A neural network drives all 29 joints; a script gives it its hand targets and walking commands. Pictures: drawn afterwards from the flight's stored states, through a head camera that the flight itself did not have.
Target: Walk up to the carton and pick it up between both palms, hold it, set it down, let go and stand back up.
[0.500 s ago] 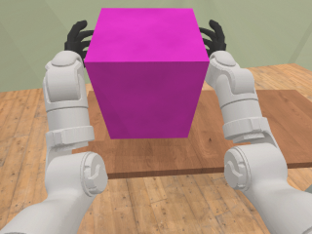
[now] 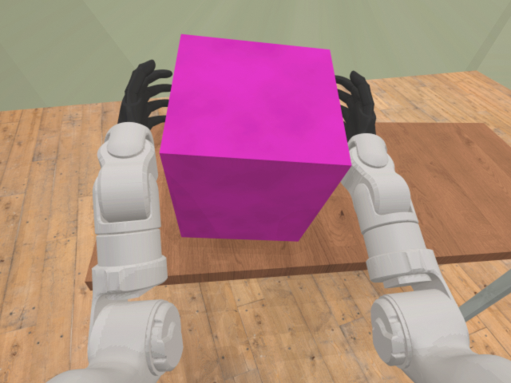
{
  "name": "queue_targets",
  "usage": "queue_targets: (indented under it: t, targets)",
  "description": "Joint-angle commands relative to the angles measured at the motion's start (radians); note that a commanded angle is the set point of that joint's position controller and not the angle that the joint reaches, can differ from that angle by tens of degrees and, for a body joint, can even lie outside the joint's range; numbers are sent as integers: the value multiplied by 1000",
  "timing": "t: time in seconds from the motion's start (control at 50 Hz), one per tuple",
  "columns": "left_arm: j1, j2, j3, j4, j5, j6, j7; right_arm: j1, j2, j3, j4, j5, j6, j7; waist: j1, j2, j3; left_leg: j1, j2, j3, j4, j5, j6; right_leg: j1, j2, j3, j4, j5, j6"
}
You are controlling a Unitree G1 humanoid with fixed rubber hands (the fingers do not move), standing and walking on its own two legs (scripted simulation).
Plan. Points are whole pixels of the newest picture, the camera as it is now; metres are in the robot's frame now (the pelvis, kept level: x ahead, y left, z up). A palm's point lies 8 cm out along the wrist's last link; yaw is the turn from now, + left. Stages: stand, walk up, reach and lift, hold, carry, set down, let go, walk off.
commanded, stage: set down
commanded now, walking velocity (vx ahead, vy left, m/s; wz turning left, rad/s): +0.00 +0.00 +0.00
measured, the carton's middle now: (248, 152) +0.41 -0.02 +0.16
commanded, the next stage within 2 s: none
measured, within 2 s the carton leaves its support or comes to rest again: neither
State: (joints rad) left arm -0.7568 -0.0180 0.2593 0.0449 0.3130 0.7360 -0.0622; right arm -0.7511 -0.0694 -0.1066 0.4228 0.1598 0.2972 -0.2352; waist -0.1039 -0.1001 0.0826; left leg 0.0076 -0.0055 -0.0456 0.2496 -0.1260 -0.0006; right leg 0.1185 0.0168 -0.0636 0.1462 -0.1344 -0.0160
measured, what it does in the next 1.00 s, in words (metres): stands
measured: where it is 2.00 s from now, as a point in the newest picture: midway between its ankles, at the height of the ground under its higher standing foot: outside the picture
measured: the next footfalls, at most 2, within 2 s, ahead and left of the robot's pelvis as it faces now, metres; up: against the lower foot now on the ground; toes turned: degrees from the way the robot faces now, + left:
none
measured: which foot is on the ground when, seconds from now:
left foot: down 0.00-1.00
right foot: down 0.00-1.00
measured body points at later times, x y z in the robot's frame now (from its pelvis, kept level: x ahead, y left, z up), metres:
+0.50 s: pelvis -0.01 +0.00 +0.00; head -0.03 +0.04 +0.45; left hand +0.41 +0.13 +0.23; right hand +0.39 -0.17 +0.22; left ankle +0.02 +0.12 -0.75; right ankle -0.02 -0.10 -0.75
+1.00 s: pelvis +0.00 -0.01 +0.00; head -0.02 +0.03 +0.45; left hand +0.42 +0.12 +0.18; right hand +0.39 -0.18 +0.17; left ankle +0.02 +0.12 -0.75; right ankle -0.02 -0.10 -0.75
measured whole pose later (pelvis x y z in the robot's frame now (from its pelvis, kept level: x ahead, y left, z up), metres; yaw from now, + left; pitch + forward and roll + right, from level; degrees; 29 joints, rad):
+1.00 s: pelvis +0.00 -0.01 +0.00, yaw +2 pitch -4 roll +0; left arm -0.76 0.00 0.30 0.41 0.31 0.49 -0.07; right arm -0.74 0.00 -0.22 0.66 -0.01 0.18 -0.21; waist -0.11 -0.09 0.02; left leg -0.07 0.00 -0.07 0.24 -0.11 -0.01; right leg 0.05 0.02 -0.11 0.15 -0.13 -0.03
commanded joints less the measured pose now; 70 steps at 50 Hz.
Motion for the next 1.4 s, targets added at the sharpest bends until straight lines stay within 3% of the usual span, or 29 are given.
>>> queue_targets:
  t: [0.0,0.02,0.04,0.1,0.24,0.32,0.38,0.54,0.72,1.38]
  targets:
    - [-509,-314,-334,-116,-110,-78,-98,-648,263,245,-251,48,-80,71,12,95,-462,179,-33,52,31,332,-34,103,19,-62,53,438,72]
    - [-493,-307,-323,-106,-113,-79,-101,-644,259,248,-255,38,-82,69,20,74,-481,174,-36,53,31,364,-28,116,25,-65,57,475,81]
    - [-480,-292,-341,-127,-122,-63,-107,-615,267,303,-234,65,-53,57,-8,64,-498,214,-39,40,40,429,-22,108,32,-47,64,555,84]
    - [-494,-312,-345,-149,-139,-52,-131,-626,289,306,-263,91,-40,38,-13,66,-495,190,-48,33,44,433,-22,107,18,-50,70,589,93]
    - [-557,-312,-335,-64,-128,-78,-131,-667,250,229,-223,53,-32,49,-32,103,-447,201,-40,31,37,303,-59,-9,43,-81,31,355,68]
    - [-588,-303,-295,25,-117,-97,-117,-678,240,154,-134,7,-33,76,-30,121,-396,142,-34,38,8,145,-58,-69,46,-95,22,196,59]
    - [-598,-294,-256,84,-103,-115,-113,-683,247,110,-80,-34,-43,99,-22,125,-395,110,-31,41,-7,74,-48,-79,44,-99,23,148,57]
    - [-601,-299,-221,166,-79,-191,-122,-698,300,92,-53,-110,-102,136,-9,101,-493,97,-41,35,4,135,-24,0,44,-89,46,286,62]
    - [-570,-319,-248,195,-90,-261,-118,-664,339,127,-45,-125,-162,137,-8,88,-510,64,-44,21,1,197,-9,75,35,-69,67,428,71]
    - [-558,-370,-200,395,-74,-450,-94,-596,409,56,105,-245,-259,189,-3,103,-541,47,-31,0,-16,204,-16,31,32,-67,62,470,66]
